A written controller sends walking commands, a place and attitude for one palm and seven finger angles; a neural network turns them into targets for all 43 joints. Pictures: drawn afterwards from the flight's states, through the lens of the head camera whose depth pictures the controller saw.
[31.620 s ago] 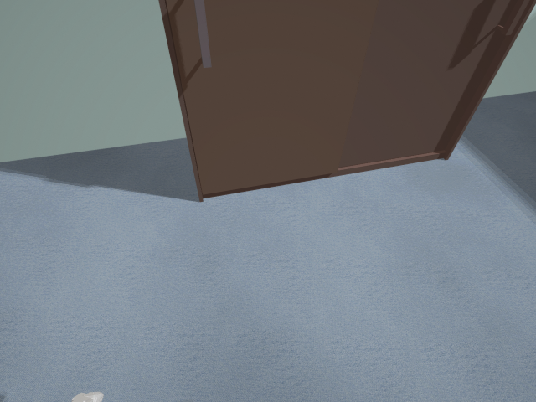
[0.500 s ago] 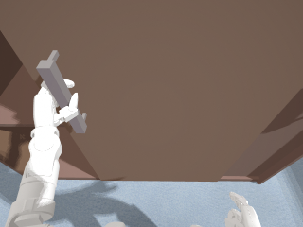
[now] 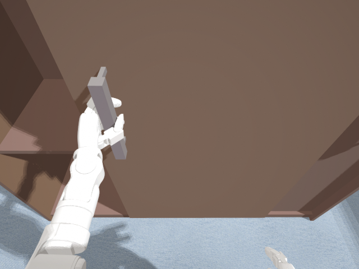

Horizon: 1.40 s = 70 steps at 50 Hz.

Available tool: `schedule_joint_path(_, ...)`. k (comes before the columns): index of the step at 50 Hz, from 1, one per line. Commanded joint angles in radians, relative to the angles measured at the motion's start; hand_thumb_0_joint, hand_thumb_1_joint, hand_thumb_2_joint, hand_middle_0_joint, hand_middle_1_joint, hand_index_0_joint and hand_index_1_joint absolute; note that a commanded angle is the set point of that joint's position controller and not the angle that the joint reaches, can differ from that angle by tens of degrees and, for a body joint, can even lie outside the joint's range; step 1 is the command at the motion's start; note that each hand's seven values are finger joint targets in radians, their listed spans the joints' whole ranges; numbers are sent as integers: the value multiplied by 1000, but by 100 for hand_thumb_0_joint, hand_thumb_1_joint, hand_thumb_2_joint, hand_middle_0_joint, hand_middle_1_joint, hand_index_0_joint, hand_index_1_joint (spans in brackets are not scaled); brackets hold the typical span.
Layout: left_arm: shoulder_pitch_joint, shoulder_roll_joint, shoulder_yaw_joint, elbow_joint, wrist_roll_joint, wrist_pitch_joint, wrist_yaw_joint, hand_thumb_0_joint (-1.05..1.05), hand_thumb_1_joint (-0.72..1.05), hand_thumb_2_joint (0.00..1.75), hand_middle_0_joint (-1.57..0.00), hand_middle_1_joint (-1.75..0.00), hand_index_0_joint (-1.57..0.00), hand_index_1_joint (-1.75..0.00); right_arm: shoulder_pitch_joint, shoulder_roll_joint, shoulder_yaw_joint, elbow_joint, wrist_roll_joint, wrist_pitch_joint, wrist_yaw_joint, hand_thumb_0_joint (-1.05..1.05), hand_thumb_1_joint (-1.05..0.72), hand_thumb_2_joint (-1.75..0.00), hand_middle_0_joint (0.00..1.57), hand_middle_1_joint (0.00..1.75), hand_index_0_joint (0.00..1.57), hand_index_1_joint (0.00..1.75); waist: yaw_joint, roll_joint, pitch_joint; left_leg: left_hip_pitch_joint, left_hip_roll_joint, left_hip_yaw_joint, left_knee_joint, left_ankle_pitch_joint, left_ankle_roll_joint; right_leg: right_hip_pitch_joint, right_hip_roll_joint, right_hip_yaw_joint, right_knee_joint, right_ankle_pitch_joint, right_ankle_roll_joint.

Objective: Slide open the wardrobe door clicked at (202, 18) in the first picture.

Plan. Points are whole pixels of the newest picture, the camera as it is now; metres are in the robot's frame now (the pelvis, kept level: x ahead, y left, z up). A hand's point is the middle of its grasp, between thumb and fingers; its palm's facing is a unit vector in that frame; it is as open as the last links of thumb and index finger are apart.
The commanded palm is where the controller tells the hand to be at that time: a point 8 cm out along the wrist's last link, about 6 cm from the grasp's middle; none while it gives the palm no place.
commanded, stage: stop walking and hold the door there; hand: left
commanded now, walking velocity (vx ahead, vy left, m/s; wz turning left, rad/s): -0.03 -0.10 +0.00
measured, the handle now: (113, 118) +0.43 +0.20 +0.09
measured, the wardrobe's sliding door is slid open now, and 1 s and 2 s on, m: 0.43 0.43 0.43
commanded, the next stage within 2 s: loosen the grip on the handle in 0.44 s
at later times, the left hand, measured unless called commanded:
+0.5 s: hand (118, 129) +0.38 +0.17 +0.10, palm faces +0.25 -0.96 -0.16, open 6.1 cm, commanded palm +0.35 +0.21 +0.08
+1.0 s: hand (117, 128) +0.39 +0.18 +0.10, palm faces +0.23 -0.96 -0.14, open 13.1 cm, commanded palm +0.35 +0.21 +0.10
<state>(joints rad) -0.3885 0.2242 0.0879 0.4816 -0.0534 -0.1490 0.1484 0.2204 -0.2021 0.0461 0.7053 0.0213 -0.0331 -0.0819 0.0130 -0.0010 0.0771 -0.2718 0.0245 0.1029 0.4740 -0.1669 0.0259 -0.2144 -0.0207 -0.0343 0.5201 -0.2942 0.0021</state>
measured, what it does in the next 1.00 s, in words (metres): stands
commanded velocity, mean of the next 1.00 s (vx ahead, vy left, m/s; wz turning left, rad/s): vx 0.00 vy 0.00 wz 0.00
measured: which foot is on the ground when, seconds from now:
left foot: down 0.00-1.00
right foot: down 0.00-1.00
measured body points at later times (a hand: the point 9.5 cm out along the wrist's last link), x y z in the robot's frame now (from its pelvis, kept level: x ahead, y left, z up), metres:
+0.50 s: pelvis +0.01 -0.02 +0.00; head +0.02 -0.03 +0.45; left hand +0.36 +0.22 +0.11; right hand +0.15 -0.27 -0.10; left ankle +0.06 +0.11 -0.74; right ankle +0.01 -0.12 -0.74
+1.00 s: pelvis -0.02 -0.01 -0.01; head -0.01 +0.00 +0.44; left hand +0.37 +0.23 +0.10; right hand +0.09 -0.27 -0.11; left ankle +0.06 +0.10 -0.74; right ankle +0.01 -0.12 -0.74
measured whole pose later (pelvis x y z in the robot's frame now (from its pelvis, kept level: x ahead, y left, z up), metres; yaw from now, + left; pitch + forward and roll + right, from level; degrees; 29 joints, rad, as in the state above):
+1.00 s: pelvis -0.02 -0.01 -0.01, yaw -1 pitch +2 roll +0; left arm -0.50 0.28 0.16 0.70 -0.04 -0.20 0.12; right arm 0.30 -0.25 0.02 0.70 0.03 -0.14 -0.05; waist -0.03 -0.02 -0.04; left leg -0.45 0.02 0.04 0.63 -0.21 0.02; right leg -0.39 0.00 -0.04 0.65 -0.30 -0.02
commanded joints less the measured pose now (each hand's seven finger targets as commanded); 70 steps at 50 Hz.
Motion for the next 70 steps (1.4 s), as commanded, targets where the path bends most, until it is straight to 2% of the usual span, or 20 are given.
schedule_joint_path(1, -349, 58, -68, -179, 31, -33, -41, 0, 90, 90, -45, -140, -45, -140, -90, -136, -47, -142, 6, -59, -9, 0, -90, -90, 20, 30, 20, 30, -26, 91, -283, 182, 199, -187, -122, 50, 31, -18, -29, 32, -69, 47, -3)
schedule_joint_path(7, -329, 89, -44, -107, 14, -24, -41, 0, 90, 90, -45, -140, -45, -140, -69, -137, -56, -136, 12, -58, -14, 0, -90, -90, 20, 30, 20, 30, -28, -32, -257, 144, 133, -108, -54, -39, 6, -49, -79, 116, -148, 59, -23)
schedule_joint_path(14, -264, 188, 43, -79, 8, -15, -39, 0, 90, 90, -45, -140, -45, -140, -75, -151, -65, -128, 15, -51, -21, 0, -90, -90, 20, 30, 20, 30, -25, -58, -245, 151, 103, -81, -15, 66, -2, -35, -109, 131, -165, 202, -20)
schedule_joint_path(22, -249, 136, 4, -111, 9, -21, -50, 0, 90, 90, -45, -140, -45, -140, -87, -140, -60, -149, 15, -39, -20, 0, -90, -90, 20, 30, 20, 30, -22, -42, -251, 183, 108, -86, -18, 118, 8, -47, -90, 106, -153, 211, -7)
schedule_joint_path(26, -241, 173, 39, -112, 12, -25, -44, 0, 90, 90, -45, -140, -45, -140, -84, -152, -65, -145, 15, -36, -20, 0, -90, -90, 20, 30, 20, 30, -17, -21, -246, 178, 111, -91, -28, 112, 9, -45, -86, 99, -152, 184, -9)
schedule_joint_path(27, -850, 783, 498, -364, 105, -67, -57, 0, 90, 90, -45, -140, -45, -140, -34, -207, -161, -192, -12, -49, 11, 0, -90, -90, 20, 30, 20, 30, 40, -227, -163, 109, 106, -65, 51, 130, 31, -74, -79, 179, -217, 403, 21)
schedule_joint_path(28, -609, 237, 148, 78, 79, 26, -116, 0, 78, 84, -45, -140, -45, -140, -99, -173, -105, -146, -23, -115, 15, 0, -90, -90, 20, 30, 20, 30, -71, -222, -491, 138, -19, -27, -64, 369, 24, 105, 16, 16, 27, 719, -38)
schedule_joint_path(29, -408, 161, 159, -26, 4, 34, -138, 0, 66, 78, -45, -140, -45, -140, 24, -200, -140, -148, 20, -139, 30, 0, -90, -90, 20, 30, 20, 30, -7, -40, -567, 258, 7, -59, -28, 478, -18, 63, 15, -45, 26, 539, -35)
schedule_joint_path(30, -333, 109, 157, -58, -14, 13, -145, 0, 54, 73, -45, -140, -45, -140, 0, -179, -119, -130, 27, -144, 36, 0, -90, -90, 20, 30, 20, 30, -1, 105, -499, 309, 4, -54, 40, 477, -22, -53, 17, -24, -9, 425, -19)
schedule_joint_path(31, -327, 212, 222, -110, -25, -9, -119, 0, 42, 67, -45, -140, -45, -140, -1, -190, -119, -121, 10, -138, 41, 0, -90, -90, 20, 30, 20, 30, 4, 133, -452, 277, -3, -54, 41, 336, -19, -71, 21, -12, -38, 347, -14)
schedule_joint_path(33, -385, 151, 110, -146, 14, -41, -76, 0, 17, 55, -45, -140, -45, -140, -26, -176, -102, -140, 6, -137, 51, 0, -90, -90, 20, 30, 20, 30, -33, 52, -351, 153, -9, -59, 26, 91, -4, -135, 21, -12, -46, 189, -11)
schedule_joint_path(35, -430, 178, 109, -112, 40, -62, -40, 0, -7, 43, -45, -140, -45, -140, -28, -183, -99, -149, 8, -134, 51, 0, -90, -90, 20, 30, 20, 30, -47, -18, -314, 85, -4, -72, 21, -60, 5, -180, 21, -4, -50, 51, -10)
schedule_joint_path(39, -567, 221, 101, -37, 42, -83, -22, 0, -55, 20, -42, -137, -42, -137, -44, -181, -80, -149, 20, -141, 31, 0, -90, -90, 20, 30, 20, 30, -63, -4, -256, 12, -12, -84, 15, -277, 6, -248, 15, 28, -72, -154, -12)
schedule_joint_path(47, -512, 248, 129, 16, 12, -110, -26, 0, -55, 20, -32, -123, -32, -123, -16, -187, -77, -148, 13, -164, 20, 0, -90, -90, 20, 30, 20, 30, -28, 5, -343, -20, -20, -104, 41, -274, 8, -219, 24, 31, -36, -148, -22)
schedule_joint_path(51, -516, 155, 52, -52, 7, -109, -16, 0, -55, 20, -26, -117, -26, -117, -14, -183, -77, -152, 13, -170, 26, 0, -90, -90, 20, 30, 20, 30, -45, 27, -321, -5, -12, -114, 50, -249, 8, -247, 29, 18, -19, -99, -23)
schedule_joint_path(54, -487, 214, 108, -93, 12, -103, 5, 0, -55, 20, -25, -115, -25, -115, 6, -195, -83, -134, 2, -169, 22, 0, -90, -90, 20, 30, 20, 30, -44, -5, -366, 20, -5, -115, 71, -143, 12, -224, 34, 13, -5, -21, -21)
schedule_joint_path(60, -442, 136, 51, -148, 12, -66, 15, 0, -55, 20, -25, -115, -25, -115, 9, -182, -82, -133, 6, -163, 25, 0, -90, -90, 20, 30, 20, 30, -41, 17, -362, 48, 0, -124, 77, -77, 3, -235, 36, -3, 15, 34, -22)
schedule_joint_path(62, -364, 191, 107, -85, 15, -51, 12, 0, -55, 20, -25, -115, -25, -115, 14, -189, -76, -137, 4, -148, 23, 0, -90, -90, 20, 30, 20, 30, -31, -44, -324, -8, -8, -119, 77, -100, 5, -227, 34, -1, 11, 11, -19)
schedule_joint_path(65, -365, 216, 121, -128, 25, -50, 2, 0, -55, 20, -25, -115, -25, -115, 1, -180, -73, -151, 4, -131, 18, 0, -90, -90, 20, 30, 20, 30, -25, 1, -356, 12, -9, -111, 85, -59, 6, -206, 31, 4, 18, 48, -22)
schedule_joint_path(70, -351, 279, 185, -102, 1, -28, -19, 0, -55, 20, -25, -115, -25, -115, -12, -177, -63, -165, 9, -105, 5, 0, -90, -90, 20, 30, 20, 30, -15, -20, -323, -26, -14, -105, 86, -72, 6, -186, 29, 13, 3, 42, -20)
